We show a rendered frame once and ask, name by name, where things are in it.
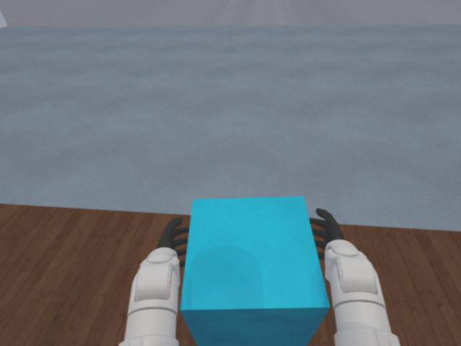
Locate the left robot hand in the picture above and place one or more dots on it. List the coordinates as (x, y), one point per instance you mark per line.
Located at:
(168, 235)

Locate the right robot hand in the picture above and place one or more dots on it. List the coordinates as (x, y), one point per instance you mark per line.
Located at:
(332, 230)

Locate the left robot forearm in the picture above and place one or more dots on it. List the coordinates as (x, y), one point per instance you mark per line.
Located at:
(153, 306)

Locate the carton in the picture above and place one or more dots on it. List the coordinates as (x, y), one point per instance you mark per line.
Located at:
(252, 276)

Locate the right robot forearm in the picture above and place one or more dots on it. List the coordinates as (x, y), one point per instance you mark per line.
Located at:
(358, 303)

